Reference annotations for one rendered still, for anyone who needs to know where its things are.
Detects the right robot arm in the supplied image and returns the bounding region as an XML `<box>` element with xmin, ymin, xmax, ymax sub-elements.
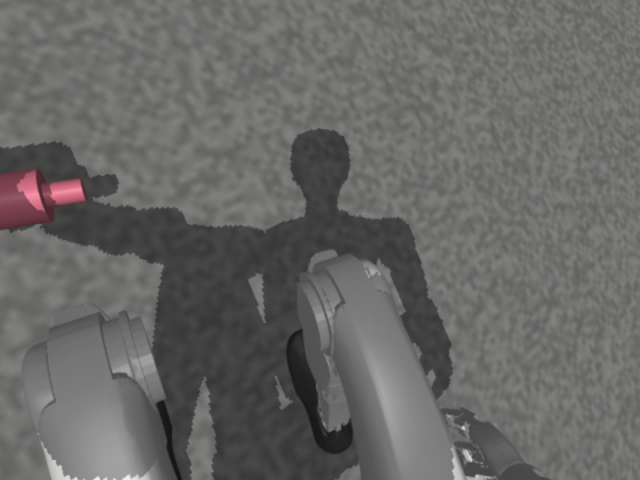
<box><xmin>498</xmin><ymin>463</ymin><xmax>551</xmax><ymax>480</ymax></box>

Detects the right robot hand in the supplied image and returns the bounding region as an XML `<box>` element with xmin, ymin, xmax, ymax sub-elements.
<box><xmin>440</xmin><ymin>407</ymin><xmax>526</xmax><ymax>480</ymax></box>

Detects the bottle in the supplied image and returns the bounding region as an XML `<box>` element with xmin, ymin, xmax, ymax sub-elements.
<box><xmin>0</xmin><ymin>169</ymin><xmax>87</xmax><ymax>230</ymax></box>

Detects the right robot foot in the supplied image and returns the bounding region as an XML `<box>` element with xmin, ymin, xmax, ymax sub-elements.
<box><xmin>286</xmin><ymin>329</ymin><xmax>353</xmax><ymax>454</ymax></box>

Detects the left robot foot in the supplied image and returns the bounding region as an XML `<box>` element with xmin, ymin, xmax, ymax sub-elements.
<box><xmin>156</xmin><ymin>400</ymin><xmax>182</xmax><ymax>480</ymax></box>

